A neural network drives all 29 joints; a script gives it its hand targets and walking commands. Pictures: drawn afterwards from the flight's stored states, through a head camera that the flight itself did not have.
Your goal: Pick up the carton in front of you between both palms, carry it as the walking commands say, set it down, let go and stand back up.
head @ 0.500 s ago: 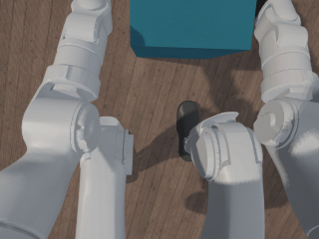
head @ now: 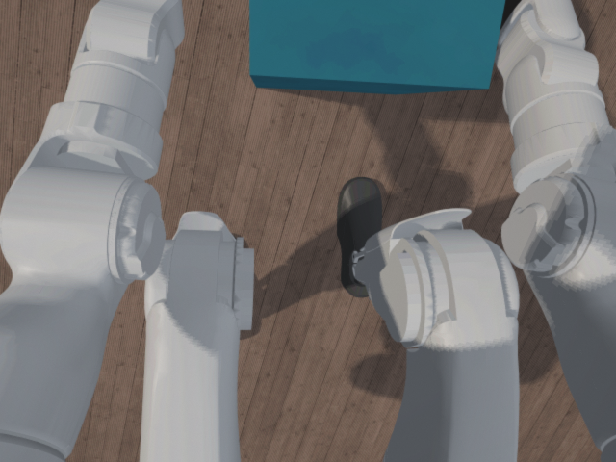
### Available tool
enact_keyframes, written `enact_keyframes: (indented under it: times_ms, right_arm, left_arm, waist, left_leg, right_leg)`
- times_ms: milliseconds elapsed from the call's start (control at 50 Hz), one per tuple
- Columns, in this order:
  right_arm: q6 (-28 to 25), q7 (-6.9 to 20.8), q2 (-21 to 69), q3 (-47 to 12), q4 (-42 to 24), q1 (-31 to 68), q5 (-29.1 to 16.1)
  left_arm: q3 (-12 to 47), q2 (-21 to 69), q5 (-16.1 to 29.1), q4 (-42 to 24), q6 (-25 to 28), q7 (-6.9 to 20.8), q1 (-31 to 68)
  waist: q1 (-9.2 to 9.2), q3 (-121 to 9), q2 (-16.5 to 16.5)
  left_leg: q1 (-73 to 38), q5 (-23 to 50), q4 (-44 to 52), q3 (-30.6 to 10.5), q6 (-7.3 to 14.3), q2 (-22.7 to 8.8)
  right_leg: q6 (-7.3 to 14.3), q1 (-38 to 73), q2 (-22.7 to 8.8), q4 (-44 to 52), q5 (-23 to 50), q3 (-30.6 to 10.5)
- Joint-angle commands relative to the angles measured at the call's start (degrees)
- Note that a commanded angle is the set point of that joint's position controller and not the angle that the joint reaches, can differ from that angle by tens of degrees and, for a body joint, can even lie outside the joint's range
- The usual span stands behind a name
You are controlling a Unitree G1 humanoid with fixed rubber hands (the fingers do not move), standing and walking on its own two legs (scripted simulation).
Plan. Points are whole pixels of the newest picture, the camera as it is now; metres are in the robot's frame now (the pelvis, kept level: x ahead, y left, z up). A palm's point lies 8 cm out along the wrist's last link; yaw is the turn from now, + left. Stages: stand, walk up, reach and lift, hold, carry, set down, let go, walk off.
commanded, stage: set down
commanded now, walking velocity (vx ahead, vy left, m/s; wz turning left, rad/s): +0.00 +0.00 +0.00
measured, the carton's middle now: out of the picture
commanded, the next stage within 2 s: let go in 1.20 s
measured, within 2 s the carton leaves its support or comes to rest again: neither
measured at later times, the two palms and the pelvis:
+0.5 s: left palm out of the picture +0.58 +0.11 -0.06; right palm out of the picture +0.52 -0.26 -0.07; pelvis +0.01 +0.00 +0.05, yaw +0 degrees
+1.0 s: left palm out of the picture +0.59 +0.12 +0.08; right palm out of the picture +0.52 -0.27 +0.08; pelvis +0.04 -0.01 +0.18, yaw +0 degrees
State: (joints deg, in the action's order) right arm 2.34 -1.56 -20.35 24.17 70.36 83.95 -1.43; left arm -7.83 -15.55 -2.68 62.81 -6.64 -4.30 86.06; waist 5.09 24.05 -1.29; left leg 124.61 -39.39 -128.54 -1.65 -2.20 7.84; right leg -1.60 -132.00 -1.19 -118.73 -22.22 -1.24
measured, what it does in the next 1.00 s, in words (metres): rises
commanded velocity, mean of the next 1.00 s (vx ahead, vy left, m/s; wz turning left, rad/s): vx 0.00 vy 0.00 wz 0.00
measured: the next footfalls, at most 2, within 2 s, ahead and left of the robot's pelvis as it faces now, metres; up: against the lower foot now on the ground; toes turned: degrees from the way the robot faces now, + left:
none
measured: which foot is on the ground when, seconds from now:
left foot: down 0.00-1.00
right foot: down 0.00-1.00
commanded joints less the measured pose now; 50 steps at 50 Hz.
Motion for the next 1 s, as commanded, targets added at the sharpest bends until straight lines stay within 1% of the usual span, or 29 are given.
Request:
enact_keyframes:
  times_ms: [0,60,80,120,160,200,260,300,320,360,400,460,520,580,700,780,860,980]
  right_arm:
    - [-3.46,-2.31,-9.41,-3.17,-3.39,11.43,-4.83]
    - [-4.69,-2.20,-10.53,-6.01,-5.28,12.75,-7.22]
    - [-4.77,-2.13,-10.76,-6.49,-5.75,12.52,-7.64]
    - [-4.57,-2.07,-10.96,-6.98,-6.94,11.31,-8.16]
    - [-4.05,-2.21,-11.18,-7.06,-8.89,9.67,-8.49]
    - [-3.31,-2.49,-11.29,-7.12,-11.74,8.21,-8.72]
    - [-1.60,-3.07,-11.24,-7.41,-18.22,6.61,-8.99]
    - [0.28,-3.48,-10.80,-7.44,-22.67,5.36,-8.77]
    - [1.36,-3.66,-10.20,-7.58,-23.45,4.68,-8.55]
    - [3.10,-3.91,-8.57,-7.86,-23.61,3.82,-8.01]
    - [3.92,-3.85,-6.63,-7.93,-22.44,3.06,-7.25]
    - [3.89,-3.40,-4.59,-7.45,-21.29,1.95,-5.67]
    - [3.72,-3.09,-3.85,-6.37,-21.11,0.65,-3.96]
    - [3.88,-2.93,-3.77,-5.41,-22.32,-0.77,-2.77]
    - [5.18,-2.64,-4.36,-4.74,-27.76,-4.15,-2.54]
    - [6.42,-2.13,-4.16,-4.95,-31.56,-6.52,-3.14]
    - [7.21,-1.40,-3.15,-5.36,-33.17,-8.69,-3.39]
    - [7.03,-0.68,-1.28,-5.04,-32.75,-11.57,-2.13]
  left_arm:
    - [5.01,-8.65,6.72,-5.79,2.10,-1.62,17.83]
    - [9.45,-6.82,12.07,-7.55,2.55,-0.65,19.02]
    - [10.05,-6.84,13.13,-7.96,2.56,-0.44,18.82]
    - [10.25,-7.59,14.10,-8.66,2.45,-0.34,17.62]
    - [9.35,-8.88,13.90,-9.29,2.11,-0.70,15.70]
    - [7.89,-9.83,12.95,-10.45,1.57,-1.41,13.75]
    - [5.75,-10.67,11.42,-14.55,0.47,-2.66,12.24]
    - [4.51,-11.17,10.63,-17.51,-0.68,-3.35,11.89]
    - [3.87,-11.22,10.16,-17.79,-1.39,-3.60,11.55]
    - [2.40,-10.74,9.30,-16.66,-2.64,-3.75,10.46]
    - [0.79,-9.80,8.50,-14.18,-3.18,-3.44,9.07]
    - [-0.77,-8.40,7.57,-11.18,-2.81,-2.52,6.91]
    - [-1.65,-7.80,6.87,-9.65,-2.26,-1.72,5.50]
    - [-2.08,-7.82,6.28,-10.38,-2.12,-1.26,4.85]
    - [-1.72,-8.32,6.00,-16.49,-3.14,-0.75,3.51]
    - [-1.78,-8.51,5.89,-20.21,-4.21,-0.20,1.48]
    - [-2.72,-8.49,5.46,-21.43,-4.72,0.71,-1.20]
    - [-4.39,-7.94,4.57,-19.74,-4.02,2.34,-4.88]
  waist:
    - [2.90,-60.42,8.88]
    - [5.30,-64.76,9.38]
    - [5.91,-66.35,9.20]
    - [6.50,-70.07,8.61]
    - [6.21,-74.65,7.93]
    - [5.53,-80.29,7.18]
    - [4.59,-89.46,5.87]
    - [4.26,-93.63,5.02]
    - [3.96,-92.95,4.81]
    - [3.16,-87.89,4.54]
    - [2.29,-81.44,3.95]
    - [1.85,-76.71,2.56]
    - [2.03,-76.78,1.92]
    - [2.33,-79.72,2.41]
    - [2.90,-89.42,4.60]
    - [2.49,-93.26,5.30]
    - [1.74,-92.45,4.78]
    - [1.31,-88.36,3.79]
  left_leg:
    - [-15.11,14.94,15.88,-0.13,-0.20,-4.79]
    - [-15.18,17.78,14.99,-0.10,-0.67,-5.03]
    - [-15.23,18.30,14.81,0.08,-0.78,-5.00]
    - [-15.82,18.89,14.66,0.74,-0.95,-4.78]
    - [-16.41,18.99,14.89,1.68,-1.04,-4.49]
    - [-17.46,19.02,15.57,2.78,-1.07,-4.07]
    - [-19.40,18.28,17.65,4.51,-0.87,-3.10]
    - [-21.37,16.84,19.73,5.47,-0.43,-2.41]
    - [-21.67,15.28,20.94,5.74,-0.09,-2.19]
    - [-20.81,11.66,23.43,5.74,0.59,-2.00]
    - [-18.51,8.98,25.56,5.40,1.04,-2.07]
    - [-15.81,8.17,28.21,4.92,1.14,-2.23]
    - [-15.19,8.66,30.69,4.78,0.97,-2.23]
    - [-16.92,9.71,33.13,5.00,0.66,-2.04]
    - [-24.61,14.59,37.84,5.86,-0.12,-1.42]
    - [-29.05,18.18,41.40,6.14,-0.33,-1.10]
    - [-30.84,19.94,45.64,5.88,-0.18,-1.09]
    - [-32.84,21.14,52.73,5.09,-0.14,-1.33]
  right_leg:
    - [0.13,38.13,0.38,0.60,13.82,2.08]
    - [1.19,41.39,-0.46,0.35,18.76,1.90]
    - [1.33,42.96,-0.63,0.39,19.99,1.90]
    - [1.35,46.46,-0.74,0.69,21.86,2.06]
    - [1.19,50.67,-0.60,1.03,23.17,2.28]
    - [0.92,55.43,-0.24,1.66,24.36,2.63]
    - [0.56,62.74,0.65,3.37,25.30,3.57]
    - [0.33,65.29,1.38,5.42,24.10,4.44]
    - [0.26,64.50,1.67,6.67,22.18,4.78]
    - [0.19,60.30,1.99,9.31,17.25,5.14]
    - [0.14,55.31,2.03,11.61,13.34,5.11]
    - [-0.13,52.03,2.07,14.46,11.79,4.95]
    - [-0.44,52.64,2.27,17.04,12.40,4.84]
    - [-0.53,55.18,2.60,19.55,13.68,4.88]
    - [-0.31,63.08,3.40,24.56,18.94,5.18]
    - [-0.15,68.21,3.81,28.21,22.67,5.09]
    - [-0.18,71.97,3.95,32.29,24.56,4.65]
    - [-0.27,76.31,3.90,39.16,25.50,3.93]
